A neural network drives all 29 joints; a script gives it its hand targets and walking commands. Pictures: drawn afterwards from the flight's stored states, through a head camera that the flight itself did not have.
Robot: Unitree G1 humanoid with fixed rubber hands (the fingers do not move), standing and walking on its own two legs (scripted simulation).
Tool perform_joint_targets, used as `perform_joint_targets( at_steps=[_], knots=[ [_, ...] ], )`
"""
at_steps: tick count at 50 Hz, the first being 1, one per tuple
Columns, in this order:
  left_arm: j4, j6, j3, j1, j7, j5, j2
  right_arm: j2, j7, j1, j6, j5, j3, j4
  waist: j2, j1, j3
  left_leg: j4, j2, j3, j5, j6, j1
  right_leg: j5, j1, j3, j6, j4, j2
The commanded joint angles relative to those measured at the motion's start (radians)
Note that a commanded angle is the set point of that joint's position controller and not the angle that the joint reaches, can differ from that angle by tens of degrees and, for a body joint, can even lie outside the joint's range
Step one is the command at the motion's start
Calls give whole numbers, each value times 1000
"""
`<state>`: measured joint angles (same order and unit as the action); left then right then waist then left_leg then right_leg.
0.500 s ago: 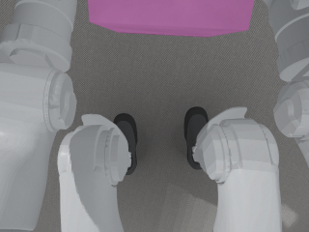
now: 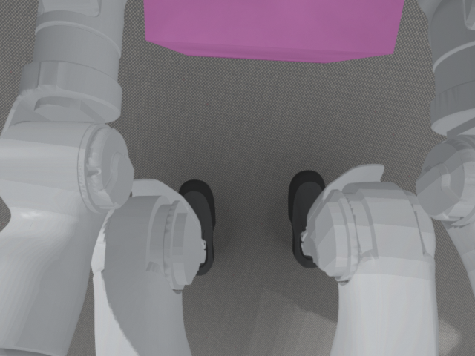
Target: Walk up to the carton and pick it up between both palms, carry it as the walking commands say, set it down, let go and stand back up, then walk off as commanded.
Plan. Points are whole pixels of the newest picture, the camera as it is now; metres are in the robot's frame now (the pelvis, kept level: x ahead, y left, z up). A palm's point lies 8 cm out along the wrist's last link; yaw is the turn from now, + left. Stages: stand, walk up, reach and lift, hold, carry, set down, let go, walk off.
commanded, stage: reach and lift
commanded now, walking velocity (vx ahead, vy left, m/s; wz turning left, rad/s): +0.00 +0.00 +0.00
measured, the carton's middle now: out of the picture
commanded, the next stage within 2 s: none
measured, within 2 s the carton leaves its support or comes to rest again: leaves its support in 0.20 s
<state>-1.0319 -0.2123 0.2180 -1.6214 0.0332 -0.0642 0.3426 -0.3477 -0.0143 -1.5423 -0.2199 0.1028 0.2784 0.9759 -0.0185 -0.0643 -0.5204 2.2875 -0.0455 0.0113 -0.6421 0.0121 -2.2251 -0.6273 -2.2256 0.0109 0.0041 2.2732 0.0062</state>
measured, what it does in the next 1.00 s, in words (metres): rises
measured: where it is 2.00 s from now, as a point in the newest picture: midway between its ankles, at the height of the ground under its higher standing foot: (252, 237)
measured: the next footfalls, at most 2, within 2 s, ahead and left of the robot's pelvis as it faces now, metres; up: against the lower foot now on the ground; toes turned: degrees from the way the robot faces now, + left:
none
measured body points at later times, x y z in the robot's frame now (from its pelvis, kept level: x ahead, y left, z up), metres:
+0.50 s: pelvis +0.00 +0.00 +0.04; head +0.36 -0.02 +0.30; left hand +0.60 +0.12 -0.10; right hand +0.57 -0.21 -0.10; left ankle +0.10 +0.11 -0.32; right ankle +0.10 -0.12 -0.32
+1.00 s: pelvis +0.00 +0.00 +0.07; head +0.36 -0.02 +0.35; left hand +0.60 +0.12 -0.05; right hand +0.56 -0.21 -0.04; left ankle +0.10 +0.11 -0.32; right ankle +0.10 -0.12 -0.32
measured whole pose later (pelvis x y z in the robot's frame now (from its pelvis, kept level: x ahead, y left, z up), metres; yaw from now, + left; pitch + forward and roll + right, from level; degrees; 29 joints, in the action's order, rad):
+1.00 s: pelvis +0.00 +0.00 +0.07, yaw +0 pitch +45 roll +0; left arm -0.84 -0.37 0.31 -1.43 0.06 0.06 0.24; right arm -0.19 -0.09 -1.37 -0.40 -0.08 0.40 0.72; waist -0.03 -0.06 -0.14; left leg 2.00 -0.04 0.00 -0.58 0.00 -2.20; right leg -0.56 -2.21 0.00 0.00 1.99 -0.02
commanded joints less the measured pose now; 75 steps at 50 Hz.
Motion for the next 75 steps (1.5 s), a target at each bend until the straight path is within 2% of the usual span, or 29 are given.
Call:
perform_joint_targets(
  at_steps=[1, 6, 11, 15, 18, 21, 25, 33, 42, 48, 59, 75],
  knots=[
    [90, -32, -314, -423, -258, -85, -961, 895, 273, -524, -28, 87, -343, -137, -54, -45, 1140, -171, -61, 28, 338, 14, 532, 403, 553, 38, 20, -154, -80],
    [199, -34, -369, -496, -238, -128, -980, 904, 259, -610, -32, 128, -385, -259, -43, -40, 1391, -169, -67, 30, 427, 15, 641, 490, 664, 51, 11, -152, -86],
    [315, -36, -412, -560, -210, -168, -986, 907, 215, -703, -32, 172, -444, -411, -16, -29, 1711, -180, -78, 27, 546, 20, 740, 630, 819, 62, 0, -164, -97],
    [249, -43, -378, -524, -208, -136, -1001, 924, 201, -654, -37, 131, -414, -338, -24, -39, 1594, -219, -80, 25, 489, 23, 667, 561, 732, 61, 4, -208, -101],
    [163, -47, -316, -457, -219, -86, -1017, 959, 212, -575, -44, 75, -353, -242, -34, -42, 1416, -258, -83, 29, 406, 21, 583, 466, 623, 58, 6, -249, -103],
    [128, -56, -258, -430, -234, -43, -1016, 979, 228, -533, -56, 24, -295, -202, -33, -45, 1315, -292, -86, 35, 336, 20, 515, 406, 580, 54, 5, -283, -104],
    [174, -69, -246, -468, -240, -33, -1007, 986, 236, -570, -75, 7, -281, -262, -35, -43, 1410, -319, -88, 37, 342, 18, 548, 414, 623, 58, 3, -308, -105],
    [219, -93, -266, -496, -236, -40, -998, 1014, 236, -616, -107, 32, -336, -324, -3, -11, 1566, -351, -85, 45, 370, 20, 596, 447, 707, 61, -13, -343, -103],
    [287, -117, -303, -479, -251, -48, -1063, 1065, 242, -557, -135, 16, -342, -347, -29, -32, 1697, -380, -90, 48, 458, 9, 656, 533, 741, 61, -15, -382, -112],
    [308, -131, -303, -433, -252, -29, -1100, 1100, 250, -506, -153, 1, -344, -362, -38, -32, 1730, -420, -97, 45, 490, 6, 677, 560, 736, 61, -19, -418, -120],
    [290, -150, -242, -345, -254, 44, -1131, 1146, 274, -412, -179, -67, -299, -335, -26, -21, 1676, -526, -109, 40, 427, 1, 658, 494, 697, 62, -26, -508, -130],
    [310, -189, -229, -292, -274, 81, -1184, 1188, 291, -352, -215, -109, -272, -334, -28, -18, 1731, -644, -115, 49, 387, -14, 723, 448, 760, 62, -31, -619, -142]
  ],
)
